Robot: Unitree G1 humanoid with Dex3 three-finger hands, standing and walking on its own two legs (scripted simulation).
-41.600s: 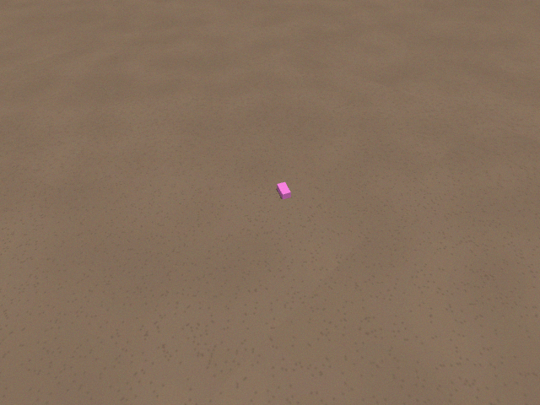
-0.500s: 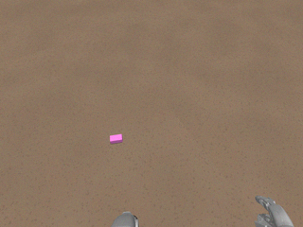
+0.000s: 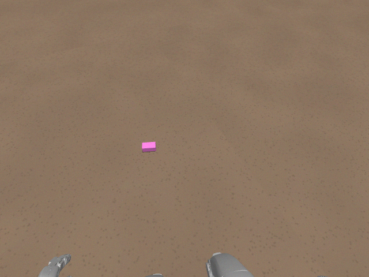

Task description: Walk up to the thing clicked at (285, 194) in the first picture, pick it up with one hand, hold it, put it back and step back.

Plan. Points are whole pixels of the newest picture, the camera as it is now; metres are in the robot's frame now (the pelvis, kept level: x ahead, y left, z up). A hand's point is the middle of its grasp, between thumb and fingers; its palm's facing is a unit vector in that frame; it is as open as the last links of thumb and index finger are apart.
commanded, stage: step back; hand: left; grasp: from above
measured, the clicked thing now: (149, 146) +0.94 +0.22 -0.74
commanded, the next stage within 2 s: stand in 1.38 s
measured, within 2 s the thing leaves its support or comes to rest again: neither
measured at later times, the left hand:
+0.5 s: hand out of the picture -0.08 +0.27 -0.14, palm faces +0.03 -0.90 -0.44, open 7.4 cm
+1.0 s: hand out of the picture -0.06 +0.25 -0.14, palm faces +0.06 -0.92 -0.38, open 7.4 cm
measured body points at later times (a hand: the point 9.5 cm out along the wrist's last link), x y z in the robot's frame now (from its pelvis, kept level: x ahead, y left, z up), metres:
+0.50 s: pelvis -0.14 -0.02 +0.00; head -0.12 -0.03 +0.45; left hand -0.08 +0.31 -0.11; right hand -0.08 -0.34 -0.13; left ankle -0.13 +0.11 -0.73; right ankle -0.12 -0.14 -0.73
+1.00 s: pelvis -0.11 -0.02 +0.00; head -0.09 -0.02 +0.45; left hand -0.07 +0.30 -0.11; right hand -0.02 -0.34 -0.12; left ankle -0.05 +0.11 -0.72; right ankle -0.12 -0.14 -0.73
